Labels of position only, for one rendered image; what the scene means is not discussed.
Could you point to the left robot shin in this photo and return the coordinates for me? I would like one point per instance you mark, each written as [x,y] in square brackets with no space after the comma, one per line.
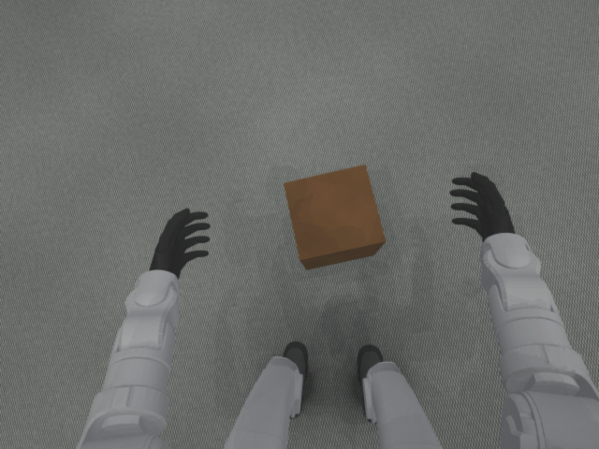
[282,361]

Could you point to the right robot forearm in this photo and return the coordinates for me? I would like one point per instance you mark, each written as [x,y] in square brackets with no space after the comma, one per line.
[535,352]

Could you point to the robot right hand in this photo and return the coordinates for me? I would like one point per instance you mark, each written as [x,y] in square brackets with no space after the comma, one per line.
[491,212]

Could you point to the left robot forearm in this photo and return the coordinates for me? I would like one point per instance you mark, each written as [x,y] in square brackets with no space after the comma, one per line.
[133,400]

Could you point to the robot left hand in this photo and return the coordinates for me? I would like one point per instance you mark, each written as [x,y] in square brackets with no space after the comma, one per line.
[169,253]

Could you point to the carton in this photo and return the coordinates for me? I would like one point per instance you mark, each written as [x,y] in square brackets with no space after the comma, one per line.
[334,217]

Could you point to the robot right upper arm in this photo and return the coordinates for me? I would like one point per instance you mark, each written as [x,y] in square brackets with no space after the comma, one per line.
[536,420]

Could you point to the robot right thigh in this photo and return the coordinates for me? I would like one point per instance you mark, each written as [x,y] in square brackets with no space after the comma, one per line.
[392,404]

